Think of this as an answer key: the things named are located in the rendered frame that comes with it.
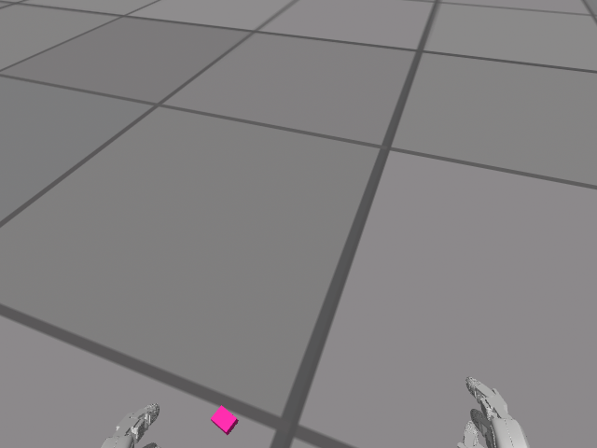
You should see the small box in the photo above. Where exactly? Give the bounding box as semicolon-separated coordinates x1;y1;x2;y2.
211;405;238;435

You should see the right robot hand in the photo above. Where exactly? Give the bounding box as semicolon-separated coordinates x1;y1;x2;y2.
457;377;531;448

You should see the left robot hand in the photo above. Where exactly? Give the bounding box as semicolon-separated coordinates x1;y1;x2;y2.
101;403;160;448

